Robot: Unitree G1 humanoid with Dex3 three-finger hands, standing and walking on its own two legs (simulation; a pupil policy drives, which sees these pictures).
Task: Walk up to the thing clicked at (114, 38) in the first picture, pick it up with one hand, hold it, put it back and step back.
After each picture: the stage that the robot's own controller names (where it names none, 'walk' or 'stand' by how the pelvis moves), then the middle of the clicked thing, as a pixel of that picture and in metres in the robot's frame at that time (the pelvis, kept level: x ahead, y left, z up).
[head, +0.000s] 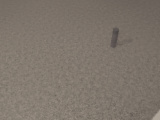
stand; (114, 38) +1.51 -0.38 -0.65
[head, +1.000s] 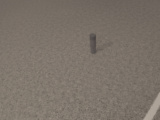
walk; (93, 44) +1.44 +0.03 -0.63
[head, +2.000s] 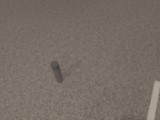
walk; (57, 72) +0.91 +0.29 -0.64
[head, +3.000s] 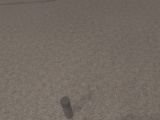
walk; (67, 108) +0.60 +0.22 -0.65
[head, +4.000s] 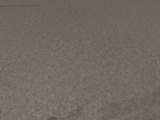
stand; out of the picture +0.46 +0.22 -0.64
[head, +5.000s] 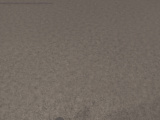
stand; out of the picture +0.45 +0.18 -0.65
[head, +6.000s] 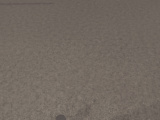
stand; out of the picture +0.47 +0.18 -0.66
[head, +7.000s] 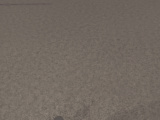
stand; out of the picture +0.46 +0.19 -0.66
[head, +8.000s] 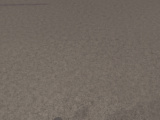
stand; out of the picture +0.45 +0.19 -0.66
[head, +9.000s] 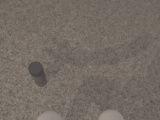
go down; (38, 75) +0.50 +0.21 -0.43
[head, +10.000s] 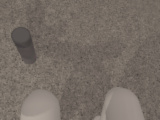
go down; (26, 48) +0.53 +0.24 -0.26
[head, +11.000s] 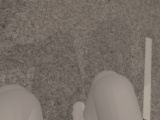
close in; out of the picture +0.51 +0.28 -0.18
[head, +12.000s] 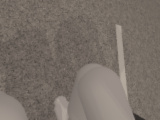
close; out of the picture +0.50 +0.31 -0.16
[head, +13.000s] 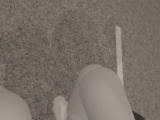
lift; out of the picture +0.47 +0.30 -0.17
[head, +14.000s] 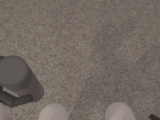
lift; (25, 84) +0.33 +0.19 -0.02
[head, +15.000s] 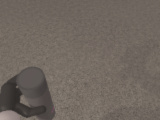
hold; (39, 99) +0.31 +0.16 +0.01
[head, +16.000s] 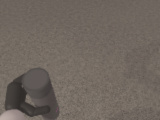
hold; (44, 98) +0.31 +0.14 +0.01
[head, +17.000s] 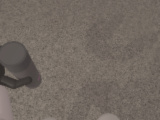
crouch; (24, 70) +0.41 +0.18 -0.05
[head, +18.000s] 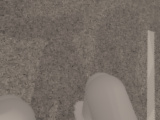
lower; out of the picture +0.52 +0.26 -0.08
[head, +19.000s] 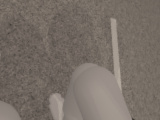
lower; out of the picture +0.49 +0.29 -0.17
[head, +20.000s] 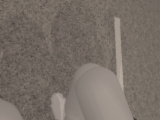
lower; out of the picture +0.48 +0.30 -0.17
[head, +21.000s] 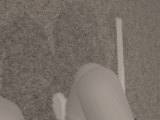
lower; out of the picture +0.48 +0.29 -0.17
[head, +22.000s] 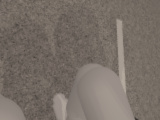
lower; out of the picture +0.47 +0.29 -0.17
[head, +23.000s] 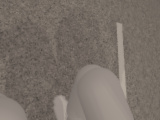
open; out of the picture +0.49 +0.27 -0.17
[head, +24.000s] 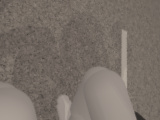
stand; out of the picture +0.48 +0.26 -0.18
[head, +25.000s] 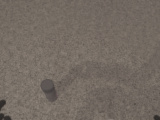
stand; (50, 91) +0.47 +0.18 -0.48
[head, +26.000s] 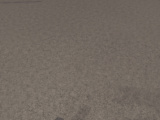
stand; out of the picture +0.44 +0.16 -0.60
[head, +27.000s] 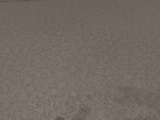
stand; out of the picture +0.43 +0.16 -0.60
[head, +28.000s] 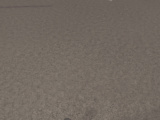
stand; out of the picture +0.46 +0.14 -0.65
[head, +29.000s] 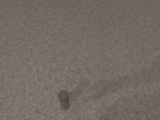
walk; (64, 101) +0.50 +0.11 -0.64
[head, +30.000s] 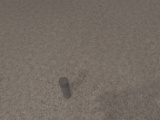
walk; (65, 88) +0.66 +0.19 -0.63
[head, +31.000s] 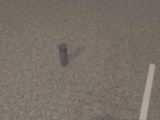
walk; (63, 55) +0.97 +0.20 -0.63
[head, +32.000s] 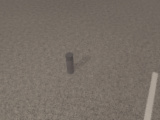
stand; (70, 63) +1.06 +0.15 -0.64
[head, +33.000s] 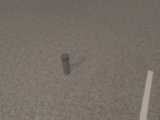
stand; (66, 64) +1.06 +0.18 -0.66
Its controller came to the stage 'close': yes
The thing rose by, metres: 0.68
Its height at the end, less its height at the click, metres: +0.00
